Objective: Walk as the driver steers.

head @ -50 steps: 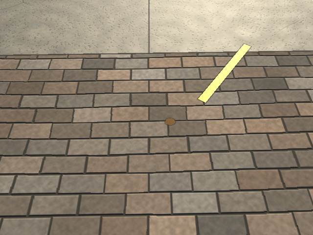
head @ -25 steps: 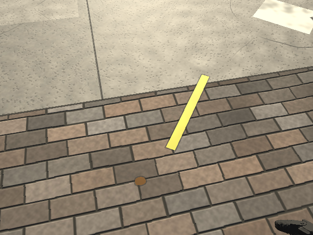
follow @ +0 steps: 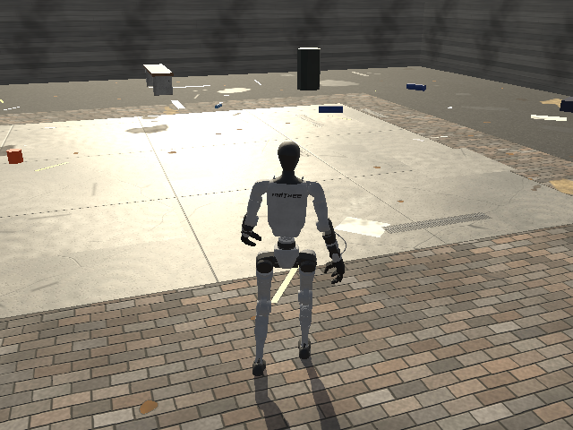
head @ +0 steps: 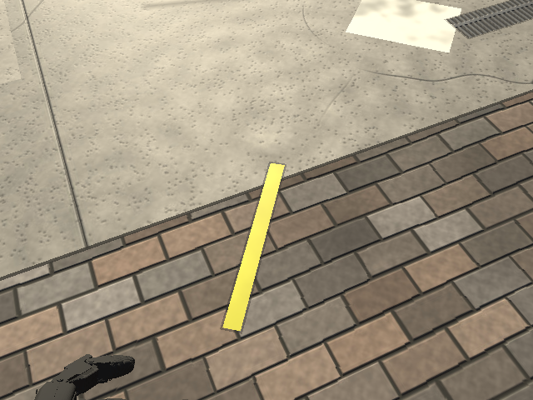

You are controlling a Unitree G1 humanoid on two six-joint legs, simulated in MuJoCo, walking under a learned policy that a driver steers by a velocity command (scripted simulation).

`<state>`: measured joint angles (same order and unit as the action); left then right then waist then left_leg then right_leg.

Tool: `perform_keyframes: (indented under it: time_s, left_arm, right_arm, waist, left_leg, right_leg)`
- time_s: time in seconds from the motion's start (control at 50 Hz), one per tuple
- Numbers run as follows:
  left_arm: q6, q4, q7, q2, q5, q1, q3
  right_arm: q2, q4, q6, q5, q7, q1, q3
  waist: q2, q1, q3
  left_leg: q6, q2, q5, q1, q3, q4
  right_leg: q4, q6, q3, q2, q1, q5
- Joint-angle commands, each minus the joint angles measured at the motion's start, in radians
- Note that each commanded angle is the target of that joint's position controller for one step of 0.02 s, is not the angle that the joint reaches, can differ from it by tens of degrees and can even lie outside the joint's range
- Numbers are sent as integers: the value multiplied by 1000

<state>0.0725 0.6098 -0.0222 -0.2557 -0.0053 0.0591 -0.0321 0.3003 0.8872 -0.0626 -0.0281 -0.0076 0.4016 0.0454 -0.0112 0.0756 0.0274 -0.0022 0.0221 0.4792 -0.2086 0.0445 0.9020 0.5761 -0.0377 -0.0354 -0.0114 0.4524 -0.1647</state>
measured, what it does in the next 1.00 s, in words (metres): walks ahead, turning left: left foot, then right foot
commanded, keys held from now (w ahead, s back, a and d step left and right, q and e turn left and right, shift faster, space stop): w+q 0.78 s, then no key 0.22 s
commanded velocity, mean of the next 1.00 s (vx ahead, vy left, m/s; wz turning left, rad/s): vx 0.46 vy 0.00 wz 0.47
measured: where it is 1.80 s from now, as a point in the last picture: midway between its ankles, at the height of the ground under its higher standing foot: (197, 350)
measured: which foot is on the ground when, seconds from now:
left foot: up 0.00-0.44, down 0.46-0.94, up 0.96-1.00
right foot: down 0.00-0.46, up 0.48-0.90, down 0.92-1.00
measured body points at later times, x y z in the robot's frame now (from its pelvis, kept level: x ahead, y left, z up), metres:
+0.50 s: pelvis +0.26 +0.06 -0.01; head +0.30 +0.08 +0.44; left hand +0.22 +0.35 -0.14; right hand +0.52 -0.13 -0.10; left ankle +0.34 +0.17 -0.73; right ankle +0.10 -0.11 -0.68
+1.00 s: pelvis +0.52 +0.12 +0.00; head +0.55 +0.13 +0.45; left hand +0.59 +0.44 -0.08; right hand +0.72 -0.10 -0.12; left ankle +0.35 +0.17 -0.67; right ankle +0.67 +0.08 -0.73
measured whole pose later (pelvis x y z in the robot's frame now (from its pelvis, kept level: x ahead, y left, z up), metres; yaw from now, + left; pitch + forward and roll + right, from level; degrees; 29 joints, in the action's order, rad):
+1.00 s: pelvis +0.52 +0.12 +0.00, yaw +31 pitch +2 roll -1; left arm 0.11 0.70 -0.03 -0.26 -0.02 0.05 -0.04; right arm 0.30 0.75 -0.02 -0.01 0.03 0.32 0.07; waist -0.02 0.05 0.04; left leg -0.01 -0.11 0.59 -0.27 0.19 1.00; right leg 0.52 -0.02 0.00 0.03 0.47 -0.10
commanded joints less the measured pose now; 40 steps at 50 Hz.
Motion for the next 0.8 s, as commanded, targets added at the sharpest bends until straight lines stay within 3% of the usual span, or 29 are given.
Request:
perform_keyframes:
  time_s: [0.02,0.04,0.06,0.08,0.1,0.12,0.18,0.28,0.34,0.38,0.42,0.44,0.46,0.48,0.5,0.52,0.54,0.56,0.58,0.6,0.66,0.74,0.8]
  left_arm:
    - [-1,30,12,-154,5,283,-57]
    - [4,35,8,-119,4,225,-47]
    - [14,40,6,-99,-3,187,-43]
    - [26,46,1,-81,-6,176,-42]
    - [33,60,3,-100,-7,158,-49]
    - [40,69,5,-108,-6,151,-55]
    - [45,101,17,-123,-11,163,-64]
    - [31,142,33,-173,0,214,-80]
    - [11,172,35,-193,17,254,-89]
    - [-4,182,37,-212,25,255,-96]
    - [-21,179,43,-242,32,240,-103]
    - [-30,175,46,-243,37,223,-101]
    - [-27,165,52,-220,25,234,-89]
    - [-5,108,39,-72,-21,324,-41]
    - [37,95,27,-107,9,253,-36]
    - [61,64,18,-171,51,139,-52]
    - [74,55,21,-158,48,115,-46]
    - [76,68,28,-160,19,114,-50]
    - [68,74,30,-173,4,132,-59]
    - [55,76,28,-171,-1,144,-62]
    - [28,65,28,-128,-11,124,-52]
    - [28,28,20,-86,-6,-30,-32]
    - [37,7,8,-100,6,-102,-33]
  right_arm:
    - [133,-119,-32,-17,2,-88,27]
    - [122,-121,-24,-5,5,-112,29]
    - [107,-115,-10,1,7,-95,33]
    - [89,-102,2,1,8,-87,32]
    - [54,-107,14,-1,7,-67,27]
    - [48,-112,23,0,9,-80,26]
    - [40,-137,32,6,5,-147,27]
    - [11,-194,23,10,-30,-314,11]
    - [23,-237,25,7,-45,-387,11]
    - [40,-259,27,9,-53,-395,19]
    - [81,-255,33,8,-54,-308,43]
    - [121,-222,34,5,-49,-171,69]
    - [196,-176,42,2,-31,2,107]
    - [325,-172,42,-9,-17,10,131]
    - [272,-213,25,2,-21,29,109]
    - [203,-205,10,13,-25,4,89]
    - [174,-207,2,9,-23,-46,81]
    - [136,-218,0,8,-21,-119,69]
    - [108,-236,-1,19,-16,-166,58]
    - [104,-248,-1,26,-12,-186,56]
    - [135,-242,-5,19,4,-170,65]
    - [153,-223,4,9,22,-120,71]
    - [155,-199,13,6,26,-70,72]
  waist:
    - [147,-168,-158]
    - [128,-138,-89]
    - [144,-103,-59]
    - [128,-94,-36]
    - [135,-63,-42]
    - [112,-59,-26]
    - [70,-65,7]
    - [43,-124,52]
    - [43,-144,74]
    - [59,-128,62]
    - [95,-66,-18]
    - [84,15,-90]
    - [32,91,-181]
    - [-258,-13,-249]
    - [-170,33,-416]
    - [-99,61,-288]
    - [-49,25,-197]
    - [-5,-21,-130]
    - [-24,-60,-108]
    - [-32,-80,-96]
    - [-18,-91,-60]
    - [-53,-34,-21]
    - [-70,-4,-9]
  left_leg:
    - [17,63,-52,-574,48,359]
    - [13,86,-112,-545,43,313]
    - [8,109,-159,-484,55,278]
    - [10,113,-184,-433,58,264]
    - [0,111,-211,-426,53,254]
    - [-8,119,-238,-435,62,238]
    - [-18,112,-365,-493,75,113]
    - [6,93,-540,-453,-13,-160]
    - [38,84,-483,-479,-43,-240]
    - [69,51,-393,-445,-86,-267]
    - [111,-24,-288,-291,-150,-263]
    - [144,-74,-313,-102,-170,-315]
    - [188,-58,-350,200,-77,-347]
    - [370,216,-243,555,460,-403]
    - [449,317,-84,642,811,-585]
    - [385,292,-143,573,677,-618]
    - [349,251,-219,438,554,-611]
    - [319,211,-329,291,452,-614]
    - [309,183,-423,185,388,-632]
    - [309,167,-468,123,366,-654]
    - [310,135,-573,4,277,-682]
    - [244,62,-464,-67,203,-675]
    - [219,73,-435,-48,233,-635]
  right_leg:
    - [-288,-190,460,-336,-588,-164]
    - [-328,-176,371,-297,-477,-102]
    - [-366,-161,296,-272,-392,-40]
    - [-384,-144,223,-244,-334,70]
    - [-412,-160,198,-260,-315,88]
    - [-436,-168,168,-266,-296,119]
    - [-453,-162,54,-256,-322,204]
    - [-465,-128,-88,-249,-369,220]
    - [-428,-110,-120,-277,-478,257]
    - [-352,-92,-147,-288,-537,440]
    - [-168,-67,-176,-279,-558,780]
    - [21,-40,-205,-247,-508,840]
    - [290,5,-211,-208,-312,658]
    - [674,81,-172,-25,168,-256]
    - [825,77,89,51,300,-446]
    - [820,49,128,-5,390,-357]
    - [740,30,124,-48,375,-272]
    - [648,34,123,-82,311,-219]
    - [591,38,130,-104,230,-181]
    - [559,48,129,-106,183,-163]
    - [414,91,96,-91,151,-92]
    - [103,113,83,-34,87,184]
    - [-18,106,87,1,36,266]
